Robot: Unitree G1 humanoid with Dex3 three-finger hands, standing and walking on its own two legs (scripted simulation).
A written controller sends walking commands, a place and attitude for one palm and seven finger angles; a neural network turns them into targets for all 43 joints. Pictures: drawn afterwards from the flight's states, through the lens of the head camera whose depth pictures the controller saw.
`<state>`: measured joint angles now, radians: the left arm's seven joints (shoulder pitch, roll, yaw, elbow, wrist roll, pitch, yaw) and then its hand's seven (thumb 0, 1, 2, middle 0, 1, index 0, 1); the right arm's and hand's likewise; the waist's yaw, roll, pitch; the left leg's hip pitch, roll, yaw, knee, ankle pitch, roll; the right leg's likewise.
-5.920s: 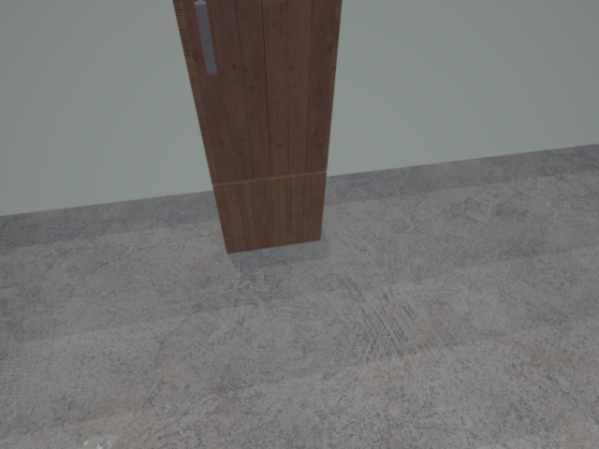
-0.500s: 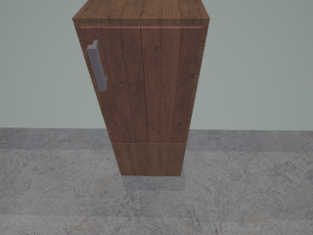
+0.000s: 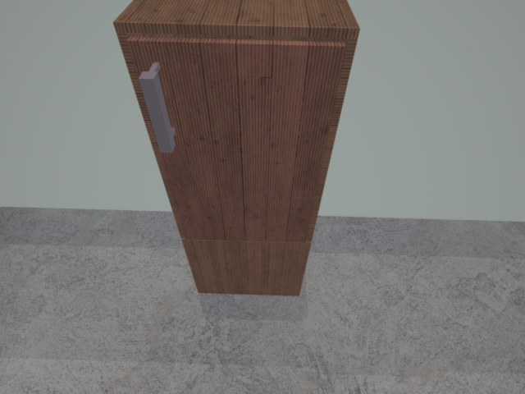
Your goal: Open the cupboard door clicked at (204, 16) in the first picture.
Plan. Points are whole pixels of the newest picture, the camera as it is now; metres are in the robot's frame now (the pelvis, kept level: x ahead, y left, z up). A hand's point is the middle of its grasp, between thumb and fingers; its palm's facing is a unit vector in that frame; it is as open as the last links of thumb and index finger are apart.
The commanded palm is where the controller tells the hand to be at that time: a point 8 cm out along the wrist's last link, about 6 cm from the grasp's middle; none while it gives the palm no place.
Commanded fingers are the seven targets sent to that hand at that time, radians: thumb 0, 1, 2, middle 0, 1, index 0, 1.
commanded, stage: come to a stop and stand still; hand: left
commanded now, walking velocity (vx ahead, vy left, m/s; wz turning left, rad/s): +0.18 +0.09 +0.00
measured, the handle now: (161, 108) +0.56 +0.24 +0.14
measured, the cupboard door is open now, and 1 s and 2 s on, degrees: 0 0 0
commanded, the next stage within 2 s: none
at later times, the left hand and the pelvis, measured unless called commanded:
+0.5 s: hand out of the picture +0.08 +0.20 -0.17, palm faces +0.02 -0.97 -0.26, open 7.3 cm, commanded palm none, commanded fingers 0.00 0.90 0.90 -0.20 -0.30 -0.20 -0.30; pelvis +0.03 +0.01 +0.00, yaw -1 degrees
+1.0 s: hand out of the picture +0.00 +0.22 -0.17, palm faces +0.04 -0.98 -0.22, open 7.3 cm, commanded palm none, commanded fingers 0.00 0.90 0.90 -0.20 -0.30 -0.20 -0.30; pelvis -0.04 +0.02 +0.00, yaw +0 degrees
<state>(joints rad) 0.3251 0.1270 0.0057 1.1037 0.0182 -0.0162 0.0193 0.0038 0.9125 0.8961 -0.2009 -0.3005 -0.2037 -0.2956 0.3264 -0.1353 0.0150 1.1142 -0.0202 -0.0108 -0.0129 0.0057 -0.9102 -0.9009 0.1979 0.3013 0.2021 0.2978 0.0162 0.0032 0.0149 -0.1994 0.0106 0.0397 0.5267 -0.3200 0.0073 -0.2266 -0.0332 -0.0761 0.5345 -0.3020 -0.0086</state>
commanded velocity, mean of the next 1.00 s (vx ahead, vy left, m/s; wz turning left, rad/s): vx -0.04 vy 0.00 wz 0.00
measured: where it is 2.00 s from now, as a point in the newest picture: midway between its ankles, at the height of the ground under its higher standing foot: outside the picture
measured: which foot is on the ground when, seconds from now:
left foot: down 0.00-1.00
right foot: down 0.00-1.00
